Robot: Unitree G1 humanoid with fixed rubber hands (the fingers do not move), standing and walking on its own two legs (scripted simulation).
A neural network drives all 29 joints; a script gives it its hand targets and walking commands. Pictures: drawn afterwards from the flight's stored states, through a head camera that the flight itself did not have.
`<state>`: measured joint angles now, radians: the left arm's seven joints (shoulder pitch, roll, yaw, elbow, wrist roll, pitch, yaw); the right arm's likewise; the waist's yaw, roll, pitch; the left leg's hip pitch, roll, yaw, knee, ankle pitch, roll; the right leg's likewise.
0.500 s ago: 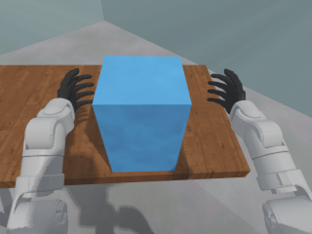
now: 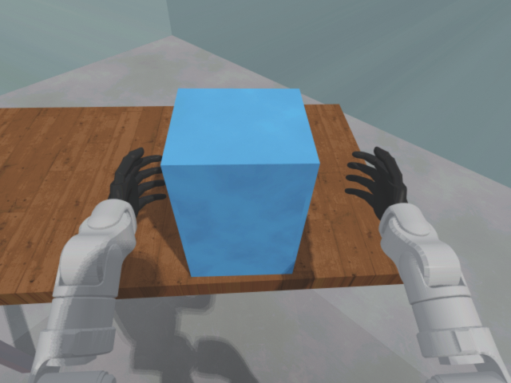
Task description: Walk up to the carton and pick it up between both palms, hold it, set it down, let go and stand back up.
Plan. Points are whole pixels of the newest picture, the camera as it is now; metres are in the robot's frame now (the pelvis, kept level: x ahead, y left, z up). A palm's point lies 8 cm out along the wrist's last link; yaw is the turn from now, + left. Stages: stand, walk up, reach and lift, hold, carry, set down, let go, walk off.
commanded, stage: set down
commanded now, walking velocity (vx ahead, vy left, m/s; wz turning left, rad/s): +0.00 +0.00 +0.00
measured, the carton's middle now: (240, 190) +0.43 +0.05 +0.06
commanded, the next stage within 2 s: let go in 1.96 s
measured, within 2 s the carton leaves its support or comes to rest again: neither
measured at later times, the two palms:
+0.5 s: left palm (120, 265) +0.28 +0.22 +0.06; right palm (387, 257) +0.30 -0.18 +0.07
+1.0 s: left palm (119, 317) +0.22 +0.22 +0.00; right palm (389, 314) +0.24 -0.18 +0.01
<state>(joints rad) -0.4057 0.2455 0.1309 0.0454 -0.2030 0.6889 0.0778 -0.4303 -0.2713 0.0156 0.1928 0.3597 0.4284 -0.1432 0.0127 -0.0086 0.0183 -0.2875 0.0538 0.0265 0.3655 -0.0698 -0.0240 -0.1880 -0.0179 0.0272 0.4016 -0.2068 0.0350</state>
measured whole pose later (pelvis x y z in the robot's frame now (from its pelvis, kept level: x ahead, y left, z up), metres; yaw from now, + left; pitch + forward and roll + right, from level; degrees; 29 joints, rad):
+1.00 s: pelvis +0.03 -0.01 +0.00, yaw -1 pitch -3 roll +0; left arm 0.25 0.26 -0.01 0.09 -0.18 0.06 0.02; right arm 0.28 -0.11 0.06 0.09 0.18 -0.04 -0.10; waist 0.06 -0.03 0.08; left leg -0.18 0.06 0.04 0.36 -0.12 -0.04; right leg -0.09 -0.01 0.04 0.39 -0.24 0.02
